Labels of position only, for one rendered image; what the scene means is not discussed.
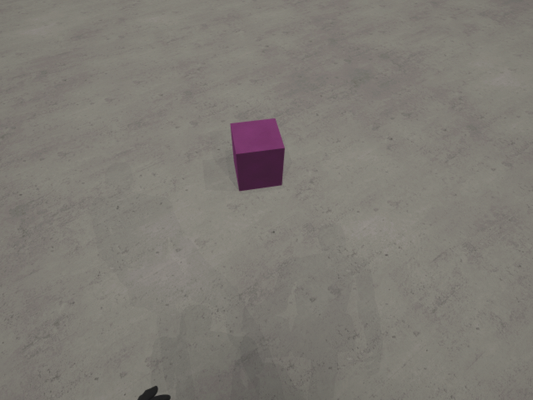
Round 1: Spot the carton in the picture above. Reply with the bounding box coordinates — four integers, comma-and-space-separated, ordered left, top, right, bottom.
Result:
231, 118, 285, 191

